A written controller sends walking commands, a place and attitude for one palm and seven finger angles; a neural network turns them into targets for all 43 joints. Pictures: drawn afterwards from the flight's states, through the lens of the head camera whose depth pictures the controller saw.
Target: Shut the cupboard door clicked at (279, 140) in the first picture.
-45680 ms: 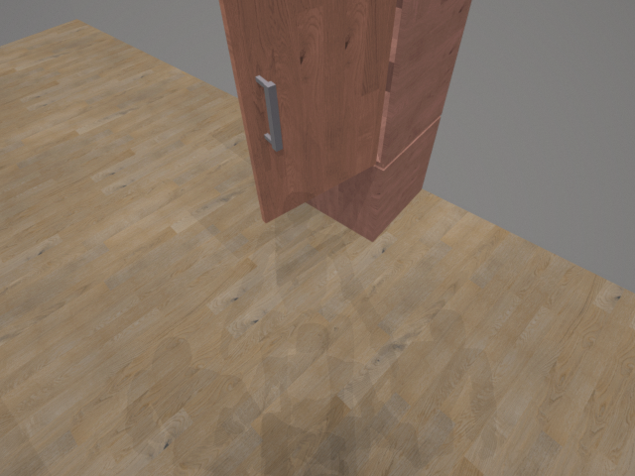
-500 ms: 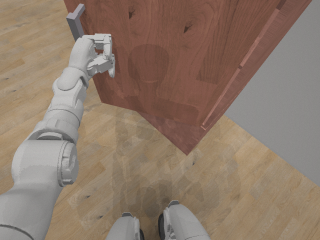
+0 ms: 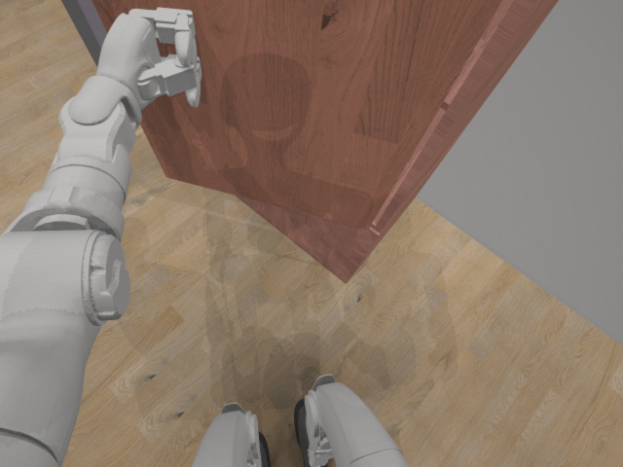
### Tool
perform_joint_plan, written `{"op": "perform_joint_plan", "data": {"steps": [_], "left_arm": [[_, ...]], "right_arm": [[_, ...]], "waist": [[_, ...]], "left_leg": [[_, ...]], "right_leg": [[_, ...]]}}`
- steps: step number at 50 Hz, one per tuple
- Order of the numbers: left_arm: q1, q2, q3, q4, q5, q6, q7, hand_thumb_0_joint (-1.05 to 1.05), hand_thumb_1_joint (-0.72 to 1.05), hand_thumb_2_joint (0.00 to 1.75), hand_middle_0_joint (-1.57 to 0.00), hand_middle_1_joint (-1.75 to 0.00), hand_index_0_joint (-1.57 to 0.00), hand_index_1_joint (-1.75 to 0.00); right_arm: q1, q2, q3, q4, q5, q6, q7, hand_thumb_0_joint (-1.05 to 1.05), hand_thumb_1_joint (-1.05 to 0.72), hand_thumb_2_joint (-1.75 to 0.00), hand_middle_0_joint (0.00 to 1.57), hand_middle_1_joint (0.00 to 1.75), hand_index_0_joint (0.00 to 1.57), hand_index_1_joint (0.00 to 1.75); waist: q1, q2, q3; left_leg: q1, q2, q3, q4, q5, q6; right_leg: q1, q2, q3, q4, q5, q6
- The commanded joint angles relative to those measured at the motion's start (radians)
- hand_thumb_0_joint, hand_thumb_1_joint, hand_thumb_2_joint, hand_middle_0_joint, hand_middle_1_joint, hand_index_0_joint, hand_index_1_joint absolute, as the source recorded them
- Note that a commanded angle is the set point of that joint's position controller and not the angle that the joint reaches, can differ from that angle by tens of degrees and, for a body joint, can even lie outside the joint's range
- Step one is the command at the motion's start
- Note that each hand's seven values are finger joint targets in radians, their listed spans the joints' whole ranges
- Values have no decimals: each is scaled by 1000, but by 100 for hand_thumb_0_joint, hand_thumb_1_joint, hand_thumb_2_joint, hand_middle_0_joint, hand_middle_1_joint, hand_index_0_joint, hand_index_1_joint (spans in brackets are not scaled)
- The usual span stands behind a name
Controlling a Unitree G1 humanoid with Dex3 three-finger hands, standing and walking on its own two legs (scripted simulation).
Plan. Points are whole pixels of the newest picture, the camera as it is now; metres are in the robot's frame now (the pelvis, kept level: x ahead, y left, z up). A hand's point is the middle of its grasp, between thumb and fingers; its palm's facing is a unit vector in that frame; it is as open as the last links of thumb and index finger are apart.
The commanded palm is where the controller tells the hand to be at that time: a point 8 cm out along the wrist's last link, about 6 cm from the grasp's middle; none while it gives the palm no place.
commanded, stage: push the door shut along its arc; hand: left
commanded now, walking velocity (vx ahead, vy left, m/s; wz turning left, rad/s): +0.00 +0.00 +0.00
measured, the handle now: (111, 43) +0.61 +0.14 +0.10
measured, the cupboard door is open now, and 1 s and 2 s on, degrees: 26 22 22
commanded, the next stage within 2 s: pull the fist back off the door in 0.06 s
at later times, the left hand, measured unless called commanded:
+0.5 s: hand (213, 78) +0.56 +0.03 +0.09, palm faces +0.04 -0.99 -0.10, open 3.0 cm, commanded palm +0.52 +0.09 +0.10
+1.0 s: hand (210, 134) +0.47 +0.04 +0.10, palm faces +0.01 -1.00 -0.01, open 3.2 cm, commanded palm +0.46 +0.09 +0.10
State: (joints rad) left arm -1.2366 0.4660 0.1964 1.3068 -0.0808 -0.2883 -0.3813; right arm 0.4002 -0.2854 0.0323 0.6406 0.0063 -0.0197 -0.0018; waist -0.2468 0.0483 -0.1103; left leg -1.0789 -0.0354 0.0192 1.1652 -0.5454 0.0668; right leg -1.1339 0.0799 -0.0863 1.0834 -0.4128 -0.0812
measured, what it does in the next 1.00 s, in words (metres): stands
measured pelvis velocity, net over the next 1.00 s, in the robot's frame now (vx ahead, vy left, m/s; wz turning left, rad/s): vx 0.01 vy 0.00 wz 0.02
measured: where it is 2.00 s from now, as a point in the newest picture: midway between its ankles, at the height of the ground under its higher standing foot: outside the picture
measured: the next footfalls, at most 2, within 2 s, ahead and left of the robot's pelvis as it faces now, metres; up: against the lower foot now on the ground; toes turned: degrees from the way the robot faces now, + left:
none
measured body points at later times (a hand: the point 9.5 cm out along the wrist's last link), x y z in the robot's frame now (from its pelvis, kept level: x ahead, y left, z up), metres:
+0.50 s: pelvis +0.00 -0.01 +0.00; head +0.15 -0.02 +0.42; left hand +0.55 +0.09 +0.10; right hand -0.04 -0.25 -0.12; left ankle -0.01 +0.08 -0.64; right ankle +0.04 -0.07 -0.64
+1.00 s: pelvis +0.01 +0.00 +0.03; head +0.11 -0.01 +0.47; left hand +0.46 +0.10 +0.10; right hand +0.05 -0.27 -0.09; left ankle -0.01 +0.08 -0.64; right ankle +0.04 -0.07 -0.64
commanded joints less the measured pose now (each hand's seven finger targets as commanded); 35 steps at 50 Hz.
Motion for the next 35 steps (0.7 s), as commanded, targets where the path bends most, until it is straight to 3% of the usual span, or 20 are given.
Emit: {"op": "perform_joint_plan", "data": {"steps": [1,4,7,8,9,11,12,14,15,17,18,19,20,21,23,26,28,30,32,35], "left_arm": [[-615,114,-25,-231,-14,-39,-12,0,90,90,-130,-150,-130,-150],[-653,106,-41,-169,-15,-5,-16,0,90,90,-130,-150,-130,-150],[-712,92,-52,-161,-22,6,-24,0,90,90,-130,-150,-130,-150],[-718,92,-50,-155,-28,10,-30,0,90,90,-130,-150,-130,-150],[-676,179,187,-138,-83,31,166,0,90,90,-130,-150,-130,-150],[-592,70,128,-99,-50,35,321,0,90,90,-130,-150,-130,-150],[-587,41,144,-120,-43,21,377,0,90,90,-130,-150,-130,-150],[-551,24,166,-207,-5,-41,505,0,90,90,-130,-150,-130,-150],[-549,20,161,-249,41,-86,569,0,90,90,-130,-150,-130,-150],[-553,-12,96,-295,159,-163,659,0,90,90,-130,-150,-130,-150],[-517,-39,60,-280,195,-178,672,0,90,90,-130,-150,-130,-150],[-525,-32,37,-284,219,-188,669,0,90,90,-130,-150,-130,-150],[-522,-10,43,-288,221,-192,655,0,90,90,-130,-150,-130,-150],[-522,-4,41,-287,210,-188,635,0,90,90,-130,-150,-130,-150],[-506,5,58,-259,163,-158,594,0,90,90,-130,-150,-130,-150],[-439,73,158,-247,88,-135,570,0,90,90,-130,-150,-130,-150],[-381,46,154,-243,69,-153,566,0,90,90,-130,-150,-130,-150],[-301,28,146,-247,82,-190,569,0,90,90,-130,-150,-130,-150],[-236,-12,110,-267,103,-233,567,0,90,90,-130,-150,-130,-150],[-108,-117,30,-230,109,-232,543,0,90,90,-130,-150,-130,-150]], "right_arm": [[207,-179,-60,-20,-1,-20,-20,0,-90,-90,20,30,20,30],[207,-187,-56,8,-1,-24,-26,0,-90,-90,20,30,20,30],[205,-187,-51,20,-7,-39,-33,0,-90,-90,20,30,20,30],[204,-187,-51,26,-8,-43,-35,0,-90,-90,20,30,20,30],[247,-155,-38,-11,-16,-49,-17,0,-90,-90,20,30,20,30],[235,-151,-39,-18,-32,-50,16,0,-90,-90,20,30,20,30],[240,-147,-47,-21,-47,-51,31,0,-90,-90,20,30,20,30],[249,-145,-57,-36,-70,-49,65,0,-90,-90,20,30,20,30],[251,-140,-63,-35,-84,-50,80,0,-90,-90,20,30,20,30],[263,-141,-78,-16,-103,-47,109,0,-90,-90,20,30,20,30],[267,-141,-86,-8,-103,-42,121,0,-90,-90,20,30,20,30],[278,-146,-92,-1,-103,-35,126,0,-90,-90,20,30,20,30],[283,-150,-97,-3,-99,-26,126,0,-90,-90,20,30,20,30],[289,-155,-101,-5,-91,-19,121,0,-90,-90,20,30,20,30],[269,-152,-100,-13,-70,-6,108,0,-90,-90,20,30,20,30],[248,-144,-86,-34,-52,0,88,0,-90,-90,20,30,20,30],[228,-133,-79,-38,-52,-4,84,0,-90,-90,20,30,20,30],[224,-126,-77,-41,-56,-9,88,0,-90,-90,20,30,20,30],[214,-121,-82,-41,-57,-15,93,0,-90,-90,20,30,20,30],[204,-123,-92,-38,-53,-12,106,0,-90,-90,20,30,20,30]], "waist": [[-72,110,-603],[-99,85,-538],[-114,115,-558],[-121,96,-555],[-56,129,-558],[-59,120,-550],[-58,103,-564],[-26,124,-647],[-14,146,-679],[-28,157,-710],[-30,137,-688],[-45,98,-671],[-40,76,-674],[-47,50,-686],[-34,21,-660],[12,-13,-615],[18,-46,-558],[31,-72,-522],[44,-46,-522],[50,-45,-464]], "left_leg": [[332,33,-112,-83,440,-11],[301,37,-115,-74,384,-8],[303,35,-118,-66,377,-6],[287,36,-116,-59,364,-4],[209,48,-127,-74,331,-21],[192,52,-138,-89,307,-32],[197,54,-136,-80,325,-36],[239,48,-123,-76,386,-44],[265,46,-119,-70,418,-49],[318,50,-122,-53,476,-51],[314,46,-111,-60,461,-47],[304,43,-105,-74,437,-41],[287,35,-95,-93,407,-36],[296,30,-95,-112,405,-31],[254,20,-77,-148,332,-29],[175,10,-54,-183,265,-27],[142,11,-46,-192,247,-27],[114,11,-42,-196,248,-27],[160,10,-37,-202,276,-26],[194,10,-31,-215,279,-30]], "right_leg": [[324,-33,114,-112,351,46],[284,-33,116,-133,287,52],[266,-34,117,-128,274,49],[271,-35,121,-130,263,51],[296,-44,142,-139,223,42],[295,-59,149,-128,202,42],[308,-66,158,-124,229,48],[339,-66,153,-105,308,52],[336,-63,146,-91,339,53],[286,-51,125,-66,375,59],[295,-49,121,-81,366,63],[323,-47,122,-97,362,69],[383,-47,127,-116,362,73],[420,-44,127,-129,380,76],[498,-49,143,-171,345,77],[618,-60,193,-220,308,73],[639,-69,209,-236,302,74],[663,-74,221,-233,332,75],[636,-69,196,-217,370,72],[593,-66,181,-227,354,71]]}}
